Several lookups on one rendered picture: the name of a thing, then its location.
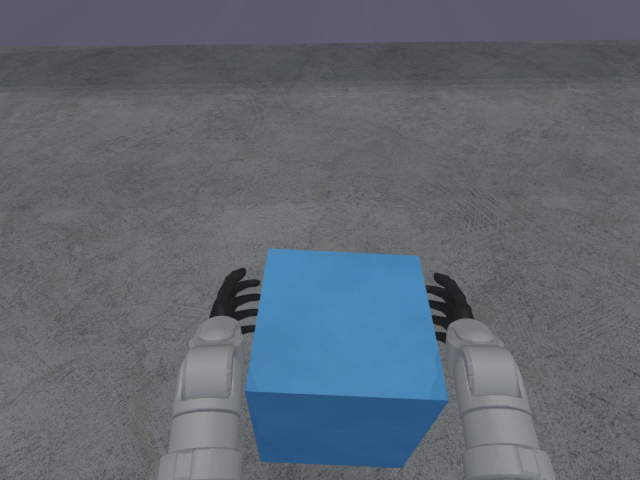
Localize right robot hand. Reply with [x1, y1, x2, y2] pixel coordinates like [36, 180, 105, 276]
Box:
[425, 273, 474, 344]

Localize carton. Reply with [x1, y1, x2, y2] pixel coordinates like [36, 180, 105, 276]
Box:
[245, 248, 449, 468]

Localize robot right forearm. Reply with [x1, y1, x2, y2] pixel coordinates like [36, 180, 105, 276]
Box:
[446, 318, 556, 480]

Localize robot left forearm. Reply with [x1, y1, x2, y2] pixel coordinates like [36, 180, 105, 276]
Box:
[157, 316, 245, 480]

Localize left robot hand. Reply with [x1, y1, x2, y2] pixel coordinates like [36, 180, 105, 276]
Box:
[209, 268, 261, 334]

